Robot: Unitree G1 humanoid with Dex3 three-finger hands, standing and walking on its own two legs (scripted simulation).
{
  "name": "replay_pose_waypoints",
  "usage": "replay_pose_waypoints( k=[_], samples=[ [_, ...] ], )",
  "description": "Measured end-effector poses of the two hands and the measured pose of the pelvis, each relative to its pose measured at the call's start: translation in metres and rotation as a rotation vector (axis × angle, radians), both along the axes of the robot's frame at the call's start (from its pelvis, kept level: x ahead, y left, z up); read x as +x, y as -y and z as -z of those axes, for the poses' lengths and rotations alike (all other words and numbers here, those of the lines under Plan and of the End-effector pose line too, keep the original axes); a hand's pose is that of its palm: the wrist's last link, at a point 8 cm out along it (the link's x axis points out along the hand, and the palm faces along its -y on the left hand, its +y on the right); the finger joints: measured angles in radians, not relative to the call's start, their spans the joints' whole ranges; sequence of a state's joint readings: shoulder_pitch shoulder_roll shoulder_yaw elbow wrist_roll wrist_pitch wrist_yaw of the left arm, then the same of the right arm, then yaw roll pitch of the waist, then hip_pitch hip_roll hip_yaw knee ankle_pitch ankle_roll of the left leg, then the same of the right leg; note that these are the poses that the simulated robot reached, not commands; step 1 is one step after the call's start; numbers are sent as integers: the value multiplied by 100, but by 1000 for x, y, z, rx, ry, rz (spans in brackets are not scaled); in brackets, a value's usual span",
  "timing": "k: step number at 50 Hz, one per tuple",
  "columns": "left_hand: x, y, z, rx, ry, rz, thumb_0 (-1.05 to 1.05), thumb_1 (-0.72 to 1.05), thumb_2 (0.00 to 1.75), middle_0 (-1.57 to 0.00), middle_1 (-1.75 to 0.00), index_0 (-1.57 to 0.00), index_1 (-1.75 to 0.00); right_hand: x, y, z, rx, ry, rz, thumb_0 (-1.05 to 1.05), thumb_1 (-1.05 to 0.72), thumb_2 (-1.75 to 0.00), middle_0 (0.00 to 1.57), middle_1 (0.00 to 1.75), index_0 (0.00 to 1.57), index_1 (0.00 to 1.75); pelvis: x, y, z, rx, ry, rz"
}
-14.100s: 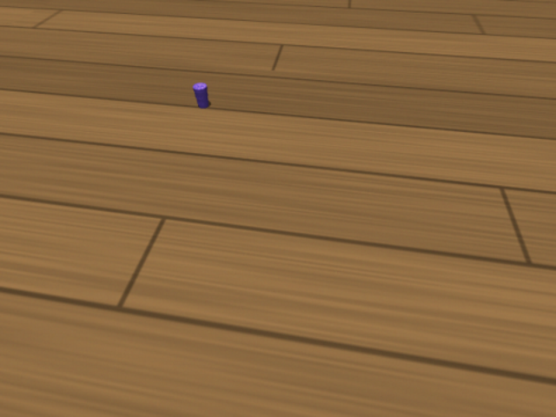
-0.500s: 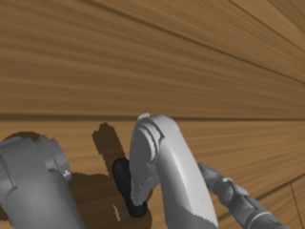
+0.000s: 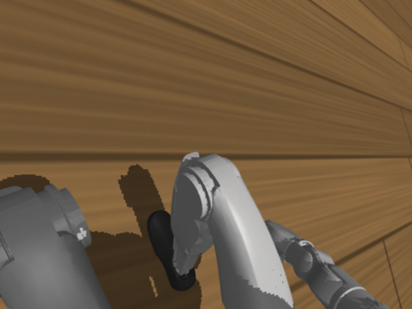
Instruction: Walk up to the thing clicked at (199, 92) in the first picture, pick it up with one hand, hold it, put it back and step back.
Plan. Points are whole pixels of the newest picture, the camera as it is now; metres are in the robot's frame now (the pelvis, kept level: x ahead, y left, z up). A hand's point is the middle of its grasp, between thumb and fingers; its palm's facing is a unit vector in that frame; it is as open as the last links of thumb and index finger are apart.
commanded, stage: settle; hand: left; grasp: from the side
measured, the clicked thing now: out of the picture +0.44 +0.33 -0.21
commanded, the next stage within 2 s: none
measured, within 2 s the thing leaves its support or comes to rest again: leaves its support in 0.42 s
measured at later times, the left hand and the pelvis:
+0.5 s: hand out of the picture +0.42 +0.34 -0.15, palm faces +0.47 -0.88 +0.01, open 11.6 cm; pelvis +0.01 +0.00 +0.01, yaw +1 degrees
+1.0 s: hand out of the picture +0.38 +0.36 -0.04, palm faces +0.47 -0.88 -0.04, open 11.6 cm; pelvis +0.02 -0.01 +0.04, yaw +6 degrees
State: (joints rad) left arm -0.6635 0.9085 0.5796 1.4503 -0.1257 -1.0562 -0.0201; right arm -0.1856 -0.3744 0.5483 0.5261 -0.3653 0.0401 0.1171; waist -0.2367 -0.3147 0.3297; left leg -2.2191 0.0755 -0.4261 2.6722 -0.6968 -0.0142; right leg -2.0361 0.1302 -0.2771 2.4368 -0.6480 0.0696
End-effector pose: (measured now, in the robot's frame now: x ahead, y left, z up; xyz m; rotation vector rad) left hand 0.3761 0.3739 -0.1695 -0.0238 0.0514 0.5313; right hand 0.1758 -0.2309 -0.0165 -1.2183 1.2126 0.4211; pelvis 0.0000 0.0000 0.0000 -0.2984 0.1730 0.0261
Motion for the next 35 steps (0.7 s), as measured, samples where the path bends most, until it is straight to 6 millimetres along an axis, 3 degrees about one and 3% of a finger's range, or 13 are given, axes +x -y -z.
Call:
replay_pose_waypoints(
  k=[7,21,27,35],
  samples=[
    [5,-1,0,9,-5,11,-2,-38,82,-64,-91,-58,-95,0,-1,2,0,-13,8,0,-90,-90,20,30,21,30,1,0,-2,-4,-9,2],
    [2,1,-5,-4,-15,42,-10,-47,91,-65,-99,-58,-103,-2,4,5,-5,-40,73,0,-91,-90,20,30,21,30,6,1,-8,0,-46,-8],
    [-6,-5,-24,1,-8,37,-11,-50,93,-66,-99,-59,-103,1,5,4,21,-27,116,0,-92,-91,20,30,21,30,8,4,-15,11,-83,-20],
    [-18,-21,-69,32,-7,36,-11,-50,94,-66,-98,-60,-102,16,1,4,105,33,182,0,-92,-90,20,30,21,30,12,6,-27,28,-150,-39]
  ],
)
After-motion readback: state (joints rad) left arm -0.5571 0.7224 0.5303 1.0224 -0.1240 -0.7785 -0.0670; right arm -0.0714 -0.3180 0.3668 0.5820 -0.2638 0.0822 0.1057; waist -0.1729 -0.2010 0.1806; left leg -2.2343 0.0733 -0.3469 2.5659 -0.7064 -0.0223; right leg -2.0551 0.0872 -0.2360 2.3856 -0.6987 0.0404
